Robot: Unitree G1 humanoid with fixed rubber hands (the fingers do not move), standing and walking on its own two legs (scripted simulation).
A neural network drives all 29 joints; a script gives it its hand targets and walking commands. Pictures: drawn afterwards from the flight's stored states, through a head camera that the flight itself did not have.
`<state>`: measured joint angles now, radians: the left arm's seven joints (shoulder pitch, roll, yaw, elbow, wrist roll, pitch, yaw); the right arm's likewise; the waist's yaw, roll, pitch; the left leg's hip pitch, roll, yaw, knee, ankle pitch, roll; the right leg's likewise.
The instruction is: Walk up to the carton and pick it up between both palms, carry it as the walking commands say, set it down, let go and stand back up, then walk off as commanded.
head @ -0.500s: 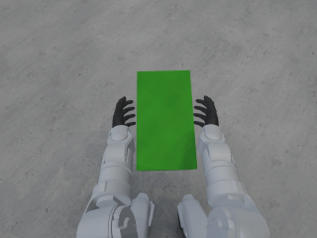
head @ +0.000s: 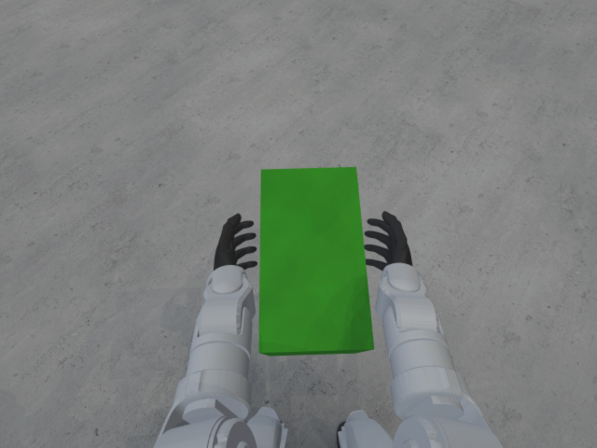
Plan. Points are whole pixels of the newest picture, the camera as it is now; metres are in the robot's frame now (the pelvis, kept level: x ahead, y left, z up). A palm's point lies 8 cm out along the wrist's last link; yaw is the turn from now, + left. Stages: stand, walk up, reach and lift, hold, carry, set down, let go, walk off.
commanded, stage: reach and lift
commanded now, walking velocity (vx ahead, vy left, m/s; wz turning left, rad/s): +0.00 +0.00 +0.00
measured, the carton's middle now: (310, 266) +0.40 +0.01 -0.11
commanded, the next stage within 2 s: hold in 1.96 s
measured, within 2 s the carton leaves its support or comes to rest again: neither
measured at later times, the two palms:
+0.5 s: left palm (219, 254) +0.34 +0.12 +0.05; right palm (415, 255) +0.35 -0.12 +0.05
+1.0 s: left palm (215, 242) +0.33 +0.11 +0.11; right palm (440, 240) +0.34 -0.12 +0.11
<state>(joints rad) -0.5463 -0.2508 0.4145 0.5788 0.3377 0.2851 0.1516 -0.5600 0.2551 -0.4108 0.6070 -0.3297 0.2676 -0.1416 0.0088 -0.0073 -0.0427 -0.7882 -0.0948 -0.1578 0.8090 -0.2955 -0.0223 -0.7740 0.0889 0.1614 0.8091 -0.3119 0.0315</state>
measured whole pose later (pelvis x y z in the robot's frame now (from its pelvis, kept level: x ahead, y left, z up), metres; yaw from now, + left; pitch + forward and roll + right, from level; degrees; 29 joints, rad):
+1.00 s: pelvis +0.02 -0.01 +0.04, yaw +0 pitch -8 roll +0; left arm -0.49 -0.23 0.32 0.52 0.35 0.69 0.12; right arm -0.50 0.23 -0.32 0.53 -0.36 0.68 -0.11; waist 0.02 -0.01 0.01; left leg -0.07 -0.05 -0.15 0.42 -0.20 -0.02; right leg -0.07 0.06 0.16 0.44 -0.22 0.00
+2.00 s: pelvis +0.01 +0.00 +0.04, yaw +0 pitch -9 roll +0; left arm -0.46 -0.22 0.27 0.50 0.34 0.74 0.11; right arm -0.45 0.22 -0.29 0.49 -0.34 0.74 -0.09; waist 0.00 -0.01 0.01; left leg -0.09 -0.05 -0.13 0.46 -0.20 -0.01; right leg -0.09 0.05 0.14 0.46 -0.22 0.01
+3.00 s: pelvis -0.07 -0.01 +0.02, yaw +4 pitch +4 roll +1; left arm -0.38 -0.19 0.04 -0.11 0.09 1.17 0.30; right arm -0.34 0.18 -0.07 -0.15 -0.08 1.16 -0.30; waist -0.01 -0.01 -0.08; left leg -0.57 -0.02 0.01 0.89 -0.40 -0.02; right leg -0.56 -0.04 0.01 0.64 -0.15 0.02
